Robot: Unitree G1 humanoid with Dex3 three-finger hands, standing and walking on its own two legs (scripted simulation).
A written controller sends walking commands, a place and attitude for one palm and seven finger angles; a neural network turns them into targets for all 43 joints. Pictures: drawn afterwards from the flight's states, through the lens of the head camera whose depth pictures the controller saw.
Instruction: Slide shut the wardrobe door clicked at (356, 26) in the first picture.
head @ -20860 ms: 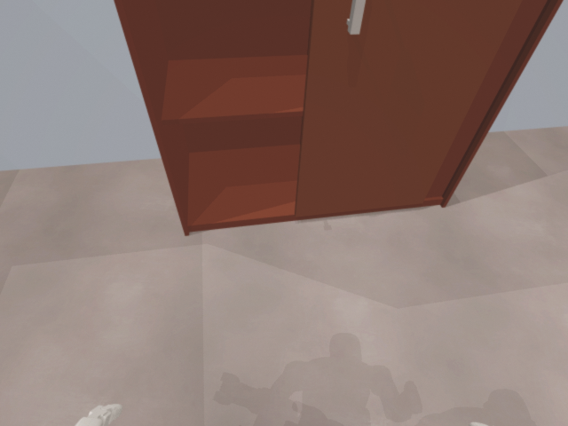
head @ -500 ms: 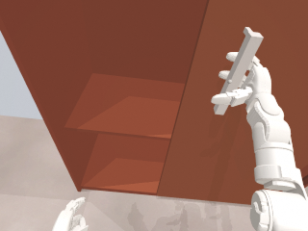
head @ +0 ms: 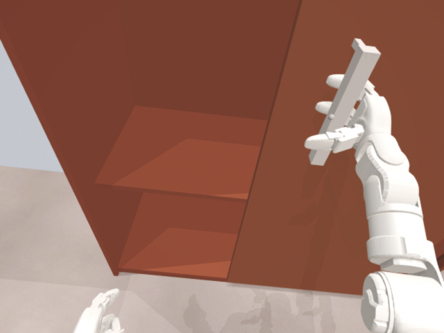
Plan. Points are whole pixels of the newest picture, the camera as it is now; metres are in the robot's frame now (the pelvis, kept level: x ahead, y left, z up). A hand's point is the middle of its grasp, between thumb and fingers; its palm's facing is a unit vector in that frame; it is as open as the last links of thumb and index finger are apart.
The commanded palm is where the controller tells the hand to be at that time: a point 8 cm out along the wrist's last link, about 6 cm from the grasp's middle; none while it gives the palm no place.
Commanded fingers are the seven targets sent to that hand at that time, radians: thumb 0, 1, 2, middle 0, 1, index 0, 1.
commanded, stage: slide the fingers in behind the handle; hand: right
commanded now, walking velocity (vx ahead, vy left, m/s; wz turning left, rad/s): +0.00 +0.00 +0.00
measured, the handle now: (335, 107) +0.47 -0.15 +0.22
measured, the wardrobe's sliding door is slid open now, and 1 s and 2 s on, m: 0.48 0.48 0.48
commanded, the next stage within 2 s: grip the handle and tug to test in 0.10 s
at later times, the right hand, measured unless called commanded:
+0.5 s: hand (330, 115) +0.43 -0.13 +0.23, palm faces +0.02 +1.00 -0.04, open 11.7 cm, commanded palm +0.41 -0.18 +0.22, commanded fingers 0.00 -0.25 -0.62 0.38 1.31 0.38 1.31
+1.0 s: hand (329, 114) +0.43 -0.13 +0.23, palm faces +0.03 +1.00 -0.01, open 5.6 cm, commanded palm +0.41 -0.18 +0.22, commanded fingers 0.00 -0.90 -0.90 0.45 1.40 0.45 1.40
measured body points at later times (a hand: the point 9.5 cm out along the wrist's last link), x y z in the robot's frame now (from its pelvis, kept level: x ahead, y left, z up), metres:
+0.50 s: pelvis +0.00 -0.01 +0.00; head -0.01 +0.02 +0.45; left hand +0.13 +0.24 -0.12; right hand +0.42 -0.19 +0.23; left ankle -0.06 +0.10 -0.74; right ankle +0.03 -0.12 -0.74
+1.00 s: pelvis +0.00 +0.00 +0.00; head -0.01 +0.02 +0.45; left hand +0.14 +0.24 -0.11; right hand +0.42 -0.18 +0.23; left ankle -0.06 +0.10 -0.74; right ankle +0.03 -0.12 -0.74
